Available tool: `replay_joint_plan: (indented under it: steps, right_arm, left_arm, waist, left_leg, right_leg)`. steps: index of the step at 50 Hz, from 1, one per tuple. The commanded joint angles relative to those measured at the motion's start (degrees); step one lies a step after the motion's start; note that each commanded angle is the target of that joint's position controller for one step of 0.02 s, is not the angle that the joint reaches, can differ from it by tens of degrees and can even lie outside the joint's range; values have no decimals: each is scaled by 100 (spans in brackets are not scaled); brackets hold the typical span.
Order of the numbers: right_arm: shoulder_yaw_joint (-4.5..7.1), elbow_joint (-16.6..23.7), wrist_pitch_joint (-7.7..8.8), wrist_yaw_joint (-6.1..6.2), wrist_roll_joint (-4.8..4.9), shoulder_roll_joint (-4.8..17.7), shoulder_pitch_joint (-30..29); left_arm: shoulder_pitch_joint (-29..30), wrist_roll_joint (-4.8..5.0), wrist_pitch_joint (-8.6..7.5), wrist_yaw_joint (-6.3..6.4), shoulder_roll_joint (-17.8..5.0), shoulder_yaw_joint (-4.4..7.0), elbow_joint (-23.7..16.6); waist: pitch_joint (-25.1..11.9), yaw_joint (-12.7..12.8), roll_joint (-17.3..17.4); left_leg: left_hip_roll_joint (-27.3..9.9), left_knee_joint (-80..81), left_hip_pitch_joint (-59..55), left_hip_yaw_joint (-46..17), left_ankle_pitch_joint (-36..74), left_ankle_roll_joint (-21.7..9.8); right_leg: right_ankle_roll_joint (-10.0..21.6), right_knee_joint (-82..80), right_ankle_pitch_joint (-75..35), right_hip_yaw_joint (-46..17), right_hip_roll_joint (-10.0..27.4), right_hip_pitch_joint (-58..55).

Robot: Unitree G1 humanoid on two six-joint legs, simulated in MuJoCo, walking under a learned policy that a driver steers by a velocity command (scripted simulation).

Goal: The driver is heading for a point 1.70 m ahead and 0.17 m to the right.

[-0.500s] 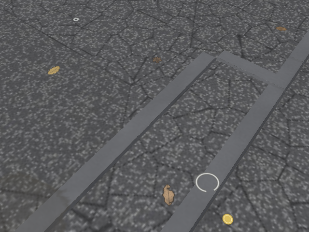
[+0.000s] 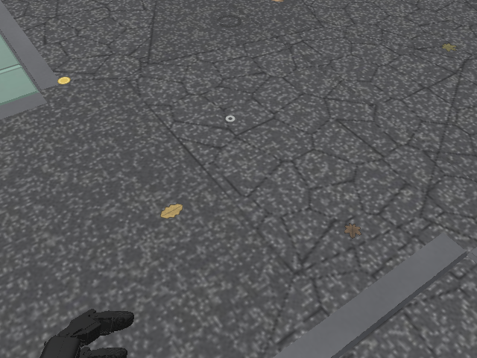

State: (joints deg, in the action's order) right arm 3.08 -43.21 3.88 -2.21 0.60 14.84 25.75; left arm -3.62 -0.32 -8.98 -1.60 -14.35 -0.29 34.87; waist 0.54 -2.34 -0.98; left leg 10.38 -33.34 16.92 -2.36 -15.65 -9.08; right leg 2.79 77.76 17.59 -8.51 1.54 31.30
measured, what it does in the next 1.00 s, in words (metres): walks ahead, turning right: right foot, then left foot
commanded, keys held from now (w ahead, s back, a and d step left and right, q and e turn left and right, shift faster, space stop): q+shift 0.20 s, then e+shift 0.78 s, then shift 0.02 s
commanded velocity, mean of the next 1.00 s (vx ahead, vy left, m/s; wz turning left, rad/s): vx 0.22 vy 0.00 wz -0.16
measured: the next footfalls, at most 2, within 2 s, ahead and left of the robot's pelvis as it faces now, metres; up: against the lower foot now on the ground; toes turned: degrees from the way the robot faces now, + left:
right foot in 0.22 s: +0.46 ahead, -0.11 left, +0.00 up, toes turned +21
left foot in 0.64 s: +0.40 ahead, +0.09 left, +0.00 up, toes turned -4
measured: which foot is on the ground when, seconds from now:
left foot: down 0.00-0.22, up 0.24-0.62, down 0.64-1.00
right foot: up 0.00-0.20, down 0.22-0.64, up 0.66-1.00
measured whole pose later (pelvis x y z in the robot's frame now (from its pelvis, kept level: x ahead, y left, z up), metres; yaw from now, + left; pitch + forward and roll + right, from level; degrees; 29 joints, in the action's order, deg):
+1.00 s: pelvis +0.33 -0.02 +0.02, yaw -15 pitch +2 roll +1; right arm 3.1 -39.9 -1.0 1.9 -1.0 15.3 7.1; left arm -10.6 1.3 4.2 -0.8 -17.9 4.2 33.3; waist 3.0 -1.0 -1.6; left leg -3.4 -24.8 13.3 10.7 -12.8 -0.7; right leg -6.3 51.2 19.0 0.3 5.6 28.8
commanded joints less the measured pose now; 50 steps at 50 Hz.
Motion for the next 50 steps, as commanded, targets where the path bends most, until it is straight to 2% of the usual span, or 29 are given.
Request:
replay_joint_plan:
  steps: [1,3,4,5,8,10,11,12,13,14,15,16,17,18,20,22,24,27,30,31,32,33,34,35,36,38,43,47,50]
  right_arm:
    - [109,670,134,131,159,536,-781]
    - [156,580,24,320,138,658,-813]
    - [217,477,-77,370,122,755,-666]
    - [275,377,-166,390,113,850,-380]
    - [355,291,-275,453,197,867,-256]
    - [396,436,-294,517,215,841,-618]
    - [295,535,-295,507,77,556,-617]
    - [34,631,-322,461,-192,-306,180]
    - [25,588,-305,346,105,295,1396]
    - [61,314,-410,336,83,688,1029]
    - [75,409,-483,325,43,798,124]
    - [75,505,-514,364,-61,742,-397]
    - [79,730,-486,385,-171,734,-807]
    - [50,829,-438,388,-225,644,-1034]
    - [-49,912,-324,457,-221,370,-1281]
    - [-93,862,-302,493,-162,304,-1350]
    - [-59,784,-375,479,-96,457,-1437]
    - [-17,856,-456,418,-68,587,-1924]
    - [42,833,-353,345,-22,619,-1923]
    - [97,768,-312,339,-12,711,-1770]
    - [166,776,-303,374,-100,972,-1608]
    - [211,825,-341,376,-350,1306,-1827]
    - [187,875,-294,368,-500,1056,-2092]
    - [96,985,-269,404,-420,705,-2489]
    - [45,1031,-258,425,-300,511,-2711]
    - [8,1032,-277,478,-188,454,-2768]
    - [117,790,-409,574,-239,727,-2012]
    - [288,725,-435,479,-201,1096,-1940]
    - [381,652,-392,370,-85,1234,-1892]
  left_arm:
    - [-127,-109,76,47,-613,175,-438]
    - [641,-217,52,85,-294,98,-725]
    - [819,-209,71,83,-79,63,-793]
    - [861,-114,105,99,-97,111,-824]
    - [849,119,172,185,-676,426,-909]
    - [104,62,142,264,-856,566,-745]
    - [-1033,-29,149,251,-952,572,-447]
    - [-1371,-187,178,209,-1160,485,-347]
    - [-1464,-220,179,71,-1226,511,-157]
    - [-808,-218,238,69,-901,498,-454]
    - [-472,-188,323,74,-409,325,-423]
    - [-312,-121,398,64,-339,219,-336]
    - [-192,-27,446,51,-568,265,-256]
    - [-299,7,476,51,-683,316,-154]
    - [-559,27,515,49,-892,447,-5]
    - [-677,15,607,112,-1061,544,46]
    - [-612,94,737,164,-1219,630,-34]
    - [-638,171,915,241,-1208,687,-124]
    - [-778,174,1049,337,-1136,728,-142]
    - [-867,191,1079,356,-1053,717,-139]
    - [-1137,194,1105,351,-827,659,-119]
    - [-1264,265,1075,351,-613,629,-254]
    - [-1282,174,1009,335,-1115,766,-266]
    - [-1419,180,1042,328,-1361,851,-131]
    - [-1630,156,1122,352,-1307,862,42]
    - [-1741,124,1228,351,-1085,808,79]
    - [-799,187,1197,219,-761,604,-463]
    - [-612,158,1205,79,-664,514,-625]
    - [-572,151,1280,33,-759,547,-655]
  waist:
    - [580,612,-304]
    - [659,370,-189]
    - [431,194,46]
    - [91,9,283]
    - [-186,23,771]
    - [-736,513,788]
    - [-1698,874,717]
    - [-2442,365,-1080]
    - [-3355,-29,-2298]
    - [-3151,208,-1294]
    - [-2292,334,-626]
    - [-1581,206,-43]
    - [-945,94,-11]
    - [-674,68,-66]
    - [-756,105,-231]
    - [-1159,80,-396]
    - [-1245,22,-476]
    - [-721,119,-713]
    - [-477,70,-901]
    - [-482,12,-841]
    - [-719,64,-301]
    - [-695,279,1223]
    - [-497,373,1313]
    - [-343,529,994]
    - [-270,586,796]
    - [-178,565,740]
    - [-263,47,736]
    - [-436,2,844]
    - [-495,37,963]
  left_leg:
    - [-980,2083,458,-2018,1353,-826]
    - [-594,1734,1100,-1470,2809,-522]
    - [-412,1544,1218,-1323,2735,-307]
    - [-409,1417,1120,-1472,2504,-122]
    - [-500,709,312,-2135,2118,288]
    - [-300,-748,-143,-2012,2586,748]
    - [-283,-2271,-136,-1611,1543,945]
    - [100,-4148,1030,-1185,-3169,1117]
    - [-13,-5797,1910,-1483,-2835,1206]
    - [-517,-6034,1923,-1342,-2086,1317]
    - [-676,-5624,1937,-951,-1623,1334]
    - [-787,-5229,1747,-666,-1327,1341]
    - [-870,-4642,1714,-480,-1102,1323]
    - [-948,-3937,1546,-385,-1087,1276]
    - [-812,-2677,1256,-187,-1400,1303]
    - [-684,-1961,866,-275,-1125,1337]
    - [-581,-1513,488,-379,-641,1271]
    - [-483,-802,151,-450,-208,1165]
    - [-541,463,-491,-501,277,1002]
    - [-765,1024,-989,-502,552,866]
    - [-1722,1376,-1660,-1160,367,468]
    - [-2997,1776,-1546,-2552,465,-245]
    - [-3337,1903,-898,-2813,711,-527]
    - [-3003,1823,-671,-2190,739,-375]
    - [-2592,1758,-592,-1626,768,-172]
    - [-2379,1698,-551,-972,1316,-162]
    - [-2480,1646,-1399,-325,1962,-448]
    - [-2735,1540,-1340,162,2365,-458]
    - [-2868,1327,-1204,420,2706,-339]
  right_leg:
    - [-314,-1415,-55,521,109,490]
    - [-546,-3016,-990,949,-261,-250]
    - [-601,-3780,-1602,1067,-518,-803]
    - [-674,-4267,-2214,1082,-793,-1286]
    - [-696,-5224,-2614,545,-893,-1794]
    - [-570,-5777,-3441,483,-673,-2641]
    - [-266,-5236,-4103,147,118,-3874]
    - [141,-4318,-7631,-1328,1607,-5308]
    - [1672,-4678,-5566,-4105,2996,-5970]
    - [1730,-5244,-3226,-3935,2440,-5316]
    - [1438,-5489,-2461,-2855,1790,-4390]
    - [1146,-5679,-2218,-2315,1313,-3369]
    - [1047,-5807,-2590,-2082,998,-2617]
    - [919,-5824,-3222,-1727,729,-2269]
    - [903,-5774,-4667,-1421,527,-2240]
    - [1041,-5735,-4822,-1600,621,-2288]
    - [993,-5918,-3330,-1797,608,-1962]
    - [781,-6291,-712,-2097,400,-1241]
    - [517,-6240,372,-2359,203,-965]
    - [322,-6026,707,-2262,18,-725]
    - [42,-5119,1655,-1825,-322,-226]
    - [-198,-3517,1859,-395,-1122,591]
    - [-443,-2282,1511,-161,-637,706]
    - [-558,-1717,1098,10,-430,611]
    - [-662,-1308,763,89,-388,580]
    - [-868,-389,420,322,-225,742]
    - [-1176,-1350,-20,678,274,1099]
    - [-1000,-2395,120,951,399,327]
    - [-752,-3165,268,1194,256,-351]
Keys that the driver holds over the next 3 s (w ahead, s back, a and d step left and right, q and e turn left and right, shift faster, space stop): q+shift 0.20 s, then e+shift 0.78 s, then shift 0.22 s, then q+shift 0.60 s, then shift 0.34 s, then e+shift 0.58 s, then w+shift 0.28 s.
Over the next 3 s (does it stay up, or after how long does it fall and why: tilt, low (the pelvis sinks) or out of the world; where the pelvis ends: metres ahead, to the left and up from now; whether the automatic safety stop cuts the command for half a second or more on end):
stays up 0.44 -0.04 0.02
